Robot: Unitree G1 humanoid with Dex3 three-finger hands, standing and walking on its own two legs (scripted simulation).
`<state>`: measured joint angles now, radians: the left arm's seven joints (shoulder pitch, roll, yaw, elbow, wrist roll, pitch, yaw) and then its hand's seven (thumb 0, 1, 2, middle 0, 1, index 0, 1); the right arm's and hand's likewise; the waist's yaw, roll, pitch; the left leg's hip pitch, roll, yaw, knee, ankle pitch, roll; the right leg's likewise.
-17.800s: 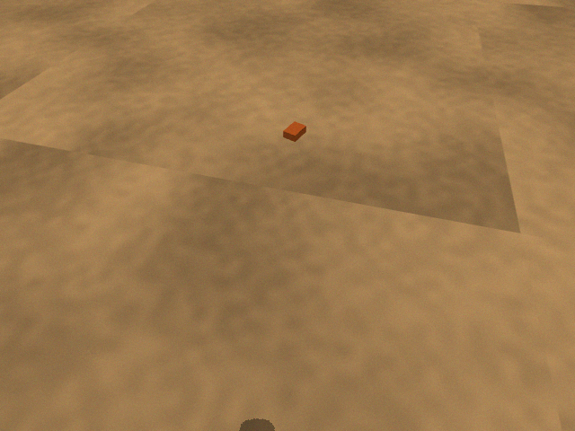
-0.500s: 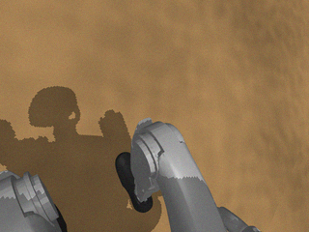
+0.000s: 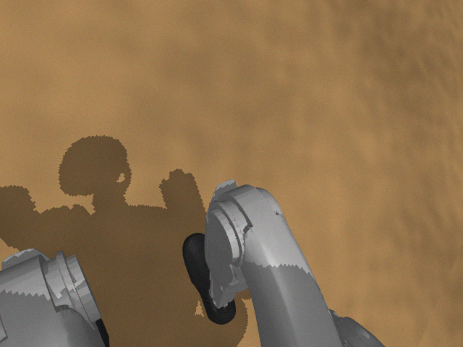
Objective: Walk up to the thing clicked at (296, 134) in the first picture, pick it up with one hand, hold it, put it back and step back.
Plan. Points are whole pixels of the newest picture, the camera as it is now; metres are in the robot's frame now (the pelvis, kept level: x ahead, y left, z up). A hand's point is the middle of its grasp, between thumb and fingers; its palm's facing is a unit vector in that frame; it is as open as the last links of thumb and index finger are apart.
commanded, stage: settle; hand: left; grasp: from above
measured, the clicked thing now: out of the picture +0.46 +0.33 -0.27
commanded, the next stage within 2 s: lift in 0.54 s
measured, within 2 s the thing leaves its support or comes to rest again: neither
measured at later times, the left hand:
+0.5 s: hand out of the picture +0.45 +0.32 -0.15, palm faces -0.45 -0.07 -0.89, open 10.9 cm
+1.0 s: hand out of the picture +0.41 +0.33 -0.07, palm faces -0.49 -0.10 -0.87, open 10.9 cm
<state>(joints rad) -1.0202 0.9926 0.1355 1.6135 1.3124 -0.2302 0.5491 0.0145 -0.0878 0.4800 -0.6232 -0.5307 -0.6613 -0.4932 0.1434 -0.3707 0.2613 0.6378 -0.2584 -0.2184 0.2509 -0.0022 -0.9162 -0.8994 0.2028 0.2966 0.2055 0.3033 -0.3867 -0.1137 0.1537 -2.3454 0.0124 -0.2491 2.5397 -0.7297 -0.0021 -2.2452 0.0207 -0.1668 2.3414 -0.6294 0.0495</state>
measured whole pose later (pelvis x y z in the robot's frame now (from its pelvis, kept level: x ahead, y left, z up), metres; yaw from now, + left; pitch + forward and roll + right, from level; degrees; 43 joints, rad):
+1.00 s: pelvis -0.01 +0.00 +0.07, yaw +8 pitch +35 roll -8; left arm -0.84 0.70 0.02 1.11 1.15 -0.19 0.11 0.00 -0.11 0.58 -0.61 -0.55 -0.65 -0.52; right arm 0.22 -0.30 0.03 0.66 -0.08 0.03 0.13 0.00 -0.92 -0.90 0.20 0.30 0.21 0.30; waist -0.20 0.05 -0.10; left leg -2.22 0.00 -0.10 2.26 -0.66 0.01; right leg -2.16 -0.03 -0.06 2.17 -0.62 0.04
